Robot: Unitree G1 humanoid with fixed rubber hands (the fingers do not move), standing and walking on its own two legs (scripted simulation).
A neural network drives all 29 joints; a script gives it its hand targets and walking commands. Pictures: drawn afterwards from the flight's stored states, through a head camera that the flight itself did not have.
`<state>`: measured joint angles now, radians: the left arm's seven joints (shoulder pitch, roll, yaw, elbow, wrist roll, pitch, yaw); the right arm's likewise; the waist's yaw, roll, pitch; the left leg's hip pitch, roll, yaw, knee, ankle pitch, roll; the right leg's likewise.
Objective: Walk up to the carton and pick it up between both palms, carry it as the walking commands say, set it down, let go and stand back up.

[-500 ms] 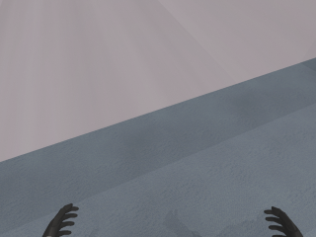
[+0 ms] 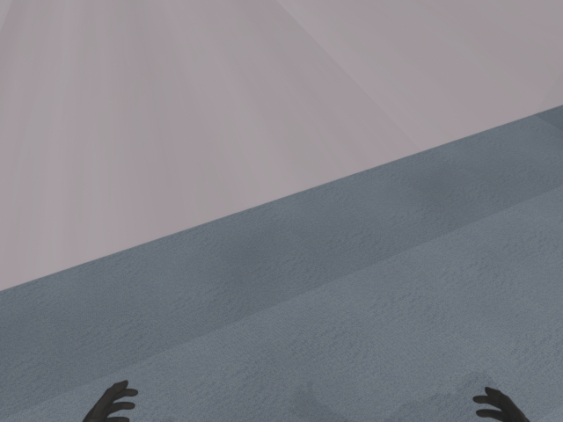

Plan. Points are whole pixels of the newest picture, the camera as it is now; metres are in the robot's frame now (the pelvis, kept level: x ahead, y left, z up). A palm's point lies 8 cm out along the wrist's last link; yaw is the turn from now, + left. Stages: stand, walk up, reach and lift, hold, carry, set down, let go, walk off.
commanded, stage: stand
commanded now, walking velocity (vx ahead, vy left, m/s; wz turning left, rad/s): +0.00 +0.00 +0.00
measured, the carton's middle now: out of the picture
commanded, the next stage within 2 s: walk up in 1.16 s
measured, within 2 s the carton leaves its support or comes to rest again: neither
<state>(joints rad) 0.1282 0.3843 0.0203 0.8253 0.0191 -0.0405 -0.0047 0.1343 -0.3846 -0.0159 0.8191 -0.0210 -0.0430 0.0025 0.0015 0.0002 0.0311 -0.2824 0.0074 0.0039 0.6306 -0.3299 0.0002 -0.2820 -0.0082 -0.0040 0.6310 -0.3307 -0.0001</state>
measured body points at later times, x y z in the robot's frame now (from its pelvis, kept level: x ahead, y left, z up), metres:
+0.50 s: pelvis +0.00 +0.00 +0.02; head +0.00 +0.00 +0.47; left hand +0.12 +0.31 -0.09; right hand +0.12 -0.31 -0.09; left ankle +0.00 +0.12 -0.73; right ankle +0.00 -0.12 -0.73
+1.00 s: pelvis +0.00 +0.00 +0.02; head +0.00 +0.00 +0.47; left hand +0.11 +0.32 -0.09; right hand +0.11 -0.31 -0.09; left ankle +0.01 +0.12 -0.73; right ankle +0.00 -0.12 -0.73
